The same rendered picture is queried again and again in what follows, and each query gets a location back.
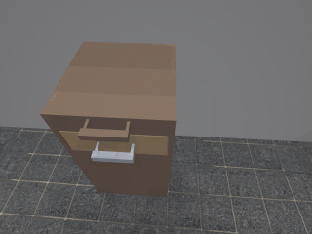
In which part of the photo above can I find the cabinet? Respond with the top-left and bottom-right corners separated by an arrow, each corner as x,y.
40,41 -> 177,197

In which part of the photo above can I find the drawer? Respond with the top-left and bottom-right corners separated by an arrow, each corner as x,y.
59,131 -> 168,155

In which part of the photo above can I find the handle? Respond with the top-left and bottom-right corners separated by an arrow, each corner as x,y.
77,128 -> 130,143
91,142 -> 135,164

